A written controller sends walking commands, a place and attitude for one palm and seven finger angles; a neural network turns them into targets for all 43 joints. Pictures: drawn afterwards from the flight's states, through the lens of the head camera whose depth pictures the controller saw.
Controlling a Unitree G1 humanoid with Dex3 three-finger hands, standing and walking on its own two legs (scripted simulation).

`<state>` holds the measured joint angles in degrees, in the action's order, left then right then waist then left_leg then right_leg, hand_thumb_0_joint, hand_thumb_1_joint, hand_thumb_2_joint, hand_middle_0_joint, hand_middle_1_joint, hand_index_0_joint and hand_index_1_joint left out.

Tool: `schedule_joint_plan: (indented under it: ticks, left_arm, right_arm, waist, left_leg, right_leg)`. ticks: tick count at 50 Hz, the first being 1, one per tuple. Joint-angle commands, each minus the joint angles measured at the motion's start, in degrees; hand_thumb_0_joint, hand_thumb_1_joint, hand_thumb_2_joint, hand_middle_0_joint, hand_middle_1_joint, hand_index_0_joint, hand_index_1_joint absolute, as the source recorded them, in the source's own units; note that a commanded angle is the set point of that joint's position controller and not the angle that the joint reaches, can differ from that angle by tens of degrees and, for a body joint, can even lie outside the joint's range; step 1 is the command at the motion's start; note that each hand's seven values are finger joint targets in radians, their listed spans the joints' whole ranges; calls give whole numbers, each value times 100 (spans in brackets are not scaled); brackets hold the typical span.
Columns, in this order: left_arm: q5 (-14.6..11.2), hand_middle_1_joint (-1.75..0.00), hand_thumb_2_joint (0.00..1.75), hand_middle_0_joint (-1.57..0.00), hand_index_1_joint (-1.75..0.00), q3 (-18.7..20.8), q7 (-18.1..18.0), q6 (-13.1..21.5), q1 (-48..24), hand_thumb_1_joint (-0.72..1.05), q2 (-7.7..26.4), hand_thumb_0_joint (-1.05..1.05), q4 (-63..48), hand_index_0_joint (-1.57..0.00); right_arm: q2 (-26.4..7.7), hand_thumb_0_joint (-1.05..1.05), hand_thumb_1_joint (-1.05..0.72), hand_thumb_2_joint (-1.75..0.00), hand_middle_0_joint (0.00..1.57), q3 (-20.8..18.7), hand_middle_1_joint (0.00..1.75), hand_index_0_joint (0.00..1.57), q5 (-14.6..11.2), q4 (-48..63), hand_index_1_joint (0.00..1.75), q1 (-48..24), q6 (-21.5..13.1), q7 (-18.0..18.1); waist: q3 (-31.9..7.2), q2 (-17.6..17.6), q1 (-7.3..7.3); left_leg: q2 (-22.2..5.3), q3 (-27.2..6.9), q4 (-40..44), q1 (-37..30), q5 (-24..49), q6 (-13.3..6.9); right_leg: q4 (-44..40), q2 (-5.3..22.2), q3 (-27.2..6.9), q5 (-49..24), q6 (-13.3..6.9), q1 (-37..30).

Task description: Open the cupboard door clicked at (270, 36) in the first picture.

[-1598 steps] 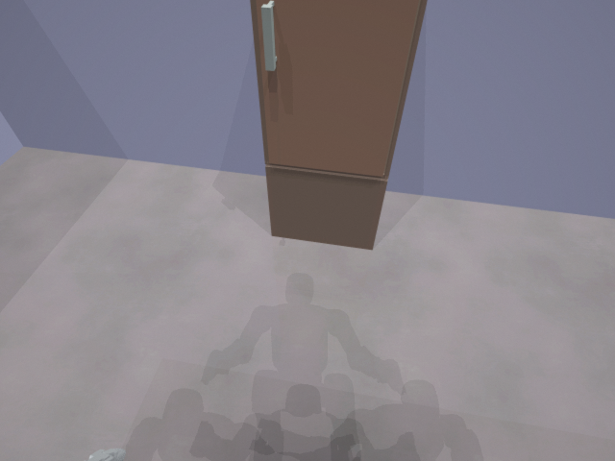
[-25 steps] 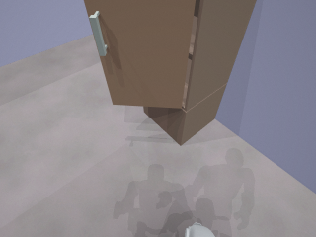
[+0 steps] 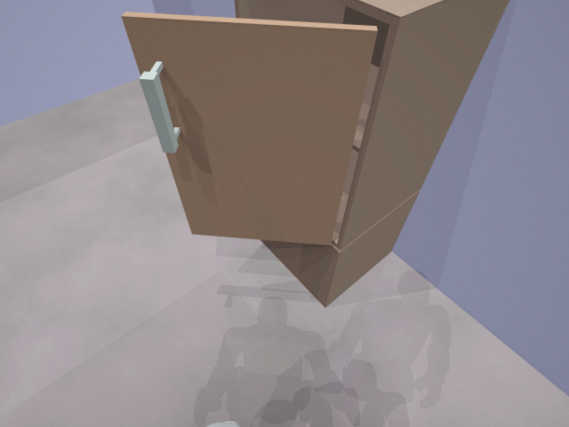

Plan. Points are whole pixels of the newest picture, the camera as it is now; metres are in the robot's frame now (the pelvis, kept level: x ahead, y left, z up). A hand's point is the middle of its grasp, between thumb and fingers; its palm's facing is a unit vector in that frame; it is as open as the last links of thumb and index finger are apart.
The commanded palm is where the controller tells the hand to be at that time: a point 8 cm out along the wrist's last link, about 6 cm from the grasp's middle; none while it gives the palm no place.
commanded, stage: come to a stop and stand still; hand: left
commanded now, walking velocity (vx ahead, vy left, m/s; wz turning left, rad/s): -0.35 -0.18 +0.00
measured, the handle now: (164, 108) +0.61 +0.27 +0.10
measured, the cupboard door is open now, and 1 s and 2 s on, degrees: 45 45 45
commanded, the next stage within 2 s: look again from close up in 0.82 s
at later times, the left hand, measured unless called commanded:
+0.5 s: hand out of the picture +0.08 +0.17 -0.17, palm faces -0.02 -0.96 -0.27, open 7.4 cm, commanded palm none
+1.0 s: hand out of the picture +0.02 +0.15 -0.18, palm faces -0.04 -0.98 -0.21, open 7.3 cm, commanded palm none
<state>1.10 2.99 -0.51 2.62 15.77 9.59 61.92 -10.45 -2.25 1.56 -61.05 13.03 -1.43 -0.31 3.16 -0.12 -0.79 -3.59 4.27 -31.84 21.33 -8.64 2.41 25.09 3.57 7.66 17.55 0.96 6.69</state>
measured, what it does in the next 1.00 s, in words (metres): steps on the spot: left foot, then right foot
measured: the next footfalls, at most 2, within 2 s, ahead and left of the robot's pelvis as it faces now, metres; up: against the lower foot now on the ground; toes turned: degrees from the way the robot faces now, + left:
left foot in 0.02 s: +0.11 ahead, +0.13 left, +0.00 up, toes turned +6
right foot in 0.42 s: +0.03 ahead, -0.14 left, +0.00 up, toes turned -6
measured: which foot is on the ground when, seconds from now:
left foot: up 0.00-0.00, down 0.02-0.42, up 0.44-0.60, down 0.62-1.00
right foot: down 0.00-0.06, up 0.08-0.40, down 0.42-1.00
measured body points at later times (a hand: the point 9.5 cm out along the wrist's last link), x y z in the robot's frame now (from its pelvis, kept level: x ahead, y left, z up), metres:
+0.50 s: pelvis +0.01 -0.02 -0.01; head +0.04 -0.04 +0.44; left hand +0.08 +0.22 -0.15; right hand +0.05 -0.27 -0.17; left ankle +0.05 +0.11 -0.72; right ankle -0.01 -0.14 -0.74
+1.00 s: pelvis +0.01 -0.03 +0.00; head +0.03 -0.04 +0.45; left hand +0.03 +0.20 -0.16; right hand +0.01 -0.25 -0.17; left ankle +0.00 +0.09 -0.74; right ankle -0.01 -0.14 -0.74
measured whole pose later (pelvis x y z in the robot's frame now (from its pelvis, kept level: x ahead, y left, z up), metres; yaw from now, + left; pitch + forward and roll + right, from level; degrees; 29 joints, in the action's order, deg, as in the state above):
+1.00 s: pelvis +0.01 -0.03 +0.00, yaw -2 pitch +0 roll -1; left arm 0.8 -0.6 -2.3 1.2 16.5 8.2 62.8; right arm -9.8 -0.1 1.1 -61.0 16.1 -0.7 0.8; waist 2.2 -2.1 1.1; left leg -1.6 2.7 -30.6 12.6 -17.7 -0.4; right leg 28.7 0.3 3.5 17.0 -0.6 11.4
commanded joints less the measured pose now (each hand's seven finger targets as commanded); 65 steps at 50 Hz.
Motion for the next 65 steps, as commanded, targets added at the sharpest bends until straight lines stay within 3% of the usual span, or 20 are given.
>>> schedule_joint_plan:
  ticks: [1, 2, 4, 8, 14, 18, 19, 20, 21, 25, 28, 31, 35, 42, 43, 44, 46, 50, 57, 65]
  left_arm:
    - [-78, -30, 90, -20, -30, -94, -186, -109, 474, 90, 238, 0, -119, -20]
    - [-43, -30, 90, -20, -30, -121, -202, -197, 521, 90, 234, 0, -101, -20]
    - [-88, -30, 90, -20, -30, -100, -170, -359, 451, 90, 398, 0, -81, -20]
    - [-63, -30, 90, -20, -30, 62, -130, -483, 153, 90, 552, 0, -347, -20]
    - [-33, -30, 90, -20, -30, 146, -65, -573, 34, 90, 365, 0, -656, -20]
    - [-2, -30, 90, -20, -30, 136, -55, -473, 507, 90, 384, 0, -568, -20]
    - [43, -30, 90, -20, -30, 150, -77, -428, 504, 90, 599, 0, -584, -20]
    - [98, -30, 90, -20, -30, 194, -109, -383, 243, 90, 1018, 0, -686, -20]
    - [79, -30, 90, -20, -30, 170, -99, -387, -95, 90, 1243, 0, -817, -20]
    - [52, -30, 90, -20, -30, 55, -126, -271, -718, 90, 850, 0, -814, -20]
    - [5, -30, 90, -20, -30, 29, -147, -225, -504, 90, 833, 0, -632, -20]
    - [-132, -30, 90, -20, -30, -60, -114, -207, -125, 90, 537, 0, -437, -20]
    - [-112, -30, 90, -20, -30, -79, -109, -263, -204, 90, 516, 0, -226, -20]
    - [-101, -30, 90, -20, -30, -121, -102, -197, -109, 90, 483, 0, 15, -20]
    - [8, -30, 90, -20, -30, -166, -381, -71, 554, 90, 633, 0, 120, -20]
    - [-32, -30, 90, -20, -30, -162, -346, 11, 236, 90, 862, 0, -135, -20]
    - [-32, -30, 90, -20, -30, -193, -282, 26, 6, 90, 716, 0, -324, -20]
    - [-52, -30, 90, -20, -30, -241, -218, -15, 268, 90, 530, 0, -247, -20]
    - [-36, -30, 90, -20, -30, -268, -177, -119, 317, 90, 495, 0, -197, -20]
    - [-42, -30, 90, -20, -30, -244, -158, -116, 343, 90, 556, 0, -143, -20]
  right_arm:
    - [-781, 0, -90, -90, 20, -72, 30, 20, -25, -48, 30, 815, -52, 154]
    - [-861, 0, -90, -90, 20, -78, 30, 20, -35, 13, 30, 607, 19, 203]
    - [-898, 0, -90, -90, 20, -86, 30, 20, -52, 8, 30, 460, 78, 328]
    - [-1190, 0, -90, -90, 20, -295, 30, 20, -29, 227, 30, 350, 220, 438]
    - [-1077, 0, -90, -90, 20, -332, 30, 20, 20, 483, 30, -253, 241, 377]
    - [-1029, 0, -90, -90, 20, -351, 30, 20, -11, 564, 30, -456, 299, 264]
    - [-839, 0, -90, -90, 20, -341, 30, 20, -61, 561, 30, -328, 322, 225]
    - [-477, 0, -90, -90, 20, -298, 30, 20, -99, 627, 30, -229, 364, 168]
    - [-384, 0, -90, -90, 20, -243, 30, 20, -96, 731, 30, -434, 431, 103]
    - [-354, 0, -90, -90, 20, -212, 30, 20, -75, 466, 30, -192, 447, 101]
    - [-205, 0, -90, -90, 20, -96, 30, 20, -90, 253, 30, 104, 350, 133]
    - [-491, 0, -90, -90, 20, -19, 30, 20, -32, 58, 30, 206, 143, 197]
    - [-470, 0, -90, -90, 20, 42, 30, 20, -46, -140, 30, 173, 118, 261]
    - [-320, 0, -90, -90, 20, 72, 30, 20, -67, -303, 30, 405, 126, 265]
    - [-562, 0, -90, -90, 20, 43, 30, 20, -133, 129, 30, -99, 2, 190]
    - [-198, 0, -90, -90, 20, 95, 30, 20, -117, 236, 30, 335, 56, 141]
    - [-223, 0, -90, -90, 20, 119, 30, 20, -85, 210, 30, 686, 41, 102]
    - [-376, 0, -90, -90, 20, 167, 30, 20, -76, 300, 30, 633, -59, 160]
    - [-426, 0, -90, -90, 20, 213, 30, 20, -78, 201, 30, 557, -33, 176]
    - [-452, 0, -90, -90, 20, 221, 30, 20, -76, 42, 30, 532, -66, 186]
  waist:
    - [-663, -642, 167]
    - [-317, -486, 136]
    - [-385, -1532, 190]
    - [-912, -979, 317]
    - [-927, -934, 128]
    - [-843, -692, -124]
    - [-696, -5, -96]
    - [-363, 1345, 28]
    - [-91, 1522, -38]
    - [70, 1285, 218]
    - [-208, 788, 209]
    - [-524, -374, 7]
    - [-369, -776, -17]
    - [-100, 30, 53]
    - [-32, 127, -178]
    - [-387, 201, 211]
    - [-402, 132, 333]
    - [-289, -136, 142]
    - [338, 126, 97]
    - [49, 54, 61]
  left_leg:
    - [-1274, -985, 564, -1710, 3640, -669]
    - [-1426, -1010, 676, -1288, 3508, -825]
    - [-1590, -1290, 933, -1414, 4800, -1071]
    - [-1919, -1241, 727, -1811, 4904, -1505]
    - [-1690, -848, 1028, -1139, 2558, -1276]
    - [-1269, -717, 719, -399, 646, -874]
    - [-835, -516, 358, -69, -209, -602]
    - [-96, 31, -342, 437, -1558, -203]
    - [223, -36, -1232, 190, -2198, -130]
    - [189, -326, -2007, 83, -1735, -174]
    - [193, -166, -305, -432, -1280, -101]
    - [-557, -972, 932, -1250, 1335, -421]
    - [-460, -853, 1132, -839, 773, -414]
    - [-282, -631, 1221, -1062, 190, -312]
    - [-247, -330, -75, -799, 349, -178]
    - [-38, -377, 58, -719, -877, -223]
    - [-65, -437, 354, -920, -444, -267]
    - [-284, -631, 614, -915, 749, -465]
    - [-243, -655, 1057, -698, -167, -502]
    - [-223, -589, 1088, -889, 17, -485]
  right_leg:
    - [384, 165, -120, 256, -8, 816]
    - [576, 57, -165, 701, 22, 764]
    - [1480, 55, -226, 1155, 101, 970]
    - [3198, -54, -774, 1729, 7, 1721]
    - [2891, -114, -732, 1163, 31, 1501]
    - [608, -176, -336, -152, -30, 270]
    - [-186, 23, -630, -556, -69, 37]
    - [-878, 1060, -1929, -318, -475, 337]
    - [-1338, 1678, -2237, 159, -940, 1272]
    - [-854, 1095, -1512, -1377, -1015, 1198]
    - [-322, 914, -1188, -2262, -892, 484]
    - [97, 319, -892, -1572, -257, 514]
    - [-180, 234, -813, -1086, -224, 19]
    - [-601, 270, -956, -1063, -288, 166]
    - [-392, 639, -1346, -3488, -138, 353]
    - [-435, 883, -1519, -2640, -402, 227]
    - [-337, 545, -1244, -1055, -541, 628]
    - [93, 192, -910, -1328, -371, 417]
    - [-105, 135, -938, -536, -305, 655]
    - [-142, 207, -970, -801, -291, 472]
